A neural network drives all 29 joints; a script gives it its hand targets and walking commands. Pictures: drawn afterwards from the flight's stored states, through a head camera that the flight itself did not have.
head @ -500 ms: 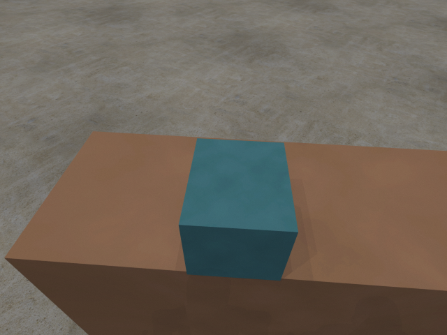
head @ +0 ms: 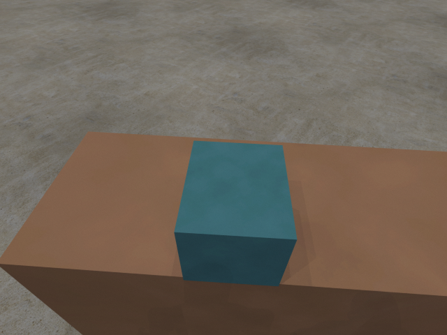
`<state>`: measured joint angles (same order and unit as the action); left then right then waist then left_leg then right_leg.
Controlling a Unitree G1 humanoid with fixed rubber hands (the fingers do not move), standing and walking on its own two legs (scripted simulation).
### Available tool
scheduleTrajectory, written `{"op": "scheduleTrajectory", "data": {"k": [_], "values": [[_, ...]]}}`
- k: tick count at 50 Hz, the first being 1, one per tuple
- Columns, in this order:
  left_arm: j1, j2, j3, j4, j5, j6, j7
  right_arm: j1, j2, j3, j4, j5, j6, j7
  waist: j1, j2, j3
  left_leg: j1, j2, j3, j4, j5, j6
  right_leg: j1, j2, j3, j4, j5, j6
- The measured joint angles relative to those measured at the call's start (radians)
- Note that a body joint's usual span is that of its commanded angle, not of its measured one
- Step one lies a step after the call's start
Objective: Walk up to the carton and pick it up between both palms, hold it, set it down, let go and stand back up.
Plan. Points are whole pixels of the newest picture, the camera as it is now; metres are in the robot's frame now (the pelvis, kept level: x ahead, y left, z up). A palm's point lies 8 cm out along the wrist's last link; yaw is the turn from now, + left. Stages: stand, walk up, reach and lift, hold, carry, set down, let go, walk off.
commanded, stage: stand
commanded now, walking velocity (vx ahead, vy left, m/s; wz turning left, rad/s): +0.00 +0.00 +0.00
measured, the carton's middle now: (234, 210) +0.42 -0.02 -0.03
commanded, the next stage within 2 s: none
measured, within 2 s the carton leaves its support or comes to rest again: neither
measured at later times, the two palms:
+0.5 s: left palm out of the picture +0.07 +0.25 -0.11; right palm out of the picture +0.06 -0.26 -0.11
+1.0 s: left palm out of the picture +0.06 +0.25 -0.12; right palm out of the picture +0.05 -0.27 -0.11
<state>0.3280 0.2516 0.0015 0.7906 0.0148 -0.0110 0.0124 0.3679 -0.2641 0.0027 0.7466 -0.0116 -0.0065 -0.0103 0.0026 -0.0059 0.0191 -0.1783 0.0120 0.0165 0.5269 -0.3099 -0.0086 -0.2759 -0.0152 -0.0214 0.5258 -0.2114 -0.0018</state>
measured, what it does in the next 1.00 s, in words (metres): stands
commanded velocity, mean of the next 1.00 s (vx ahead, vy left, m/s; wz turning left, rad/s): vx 0.00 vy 0.00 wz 0.00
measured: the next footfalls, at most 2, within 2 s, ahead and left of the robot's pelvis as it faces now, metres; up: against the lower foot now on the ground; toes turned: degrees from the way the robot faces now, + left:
none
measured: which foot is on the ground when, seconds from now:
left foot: down 0.00-1.00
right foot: down 0.00-1.00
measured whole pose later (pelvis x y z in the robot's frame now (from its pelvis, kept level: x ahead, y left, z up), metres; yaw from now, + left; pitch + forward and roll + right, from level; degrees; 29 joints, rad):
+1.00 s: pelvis +0.01 -0.01 +0.00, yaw +0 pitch -2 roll +0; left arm 0.31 0.25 0.00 0.85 0.01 0.00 0.02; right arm 0.37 -0.26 0.00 0.80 -0.01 0.00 -0.02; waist 0.00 0.00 0.03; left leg -0.14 0.03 0.02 0.48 -0.30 -0.02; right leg -0.25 0.00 -0.02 0.50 -0.21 -0.02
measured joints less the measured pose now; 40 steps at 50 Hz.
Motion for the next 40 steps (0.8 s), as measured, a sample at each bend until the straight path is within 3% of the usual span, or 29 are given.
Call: {"op": "scheduleTrajectory", "data": {"k": [40], "values": [[-0.018, -0.001, -0.002, 0.044, -0.005, 0.006, 0.004, 0.001, -0.001, -0.001, 0.036, 0.002, 0.004, -0.008, 0.001, 0.003, 0.011, 0.033, 0.013, -0.001, -0.035, 0.004, -0.012, 0.027, 0.013, -0.003, -0.023, -0.002, -0.012]]}}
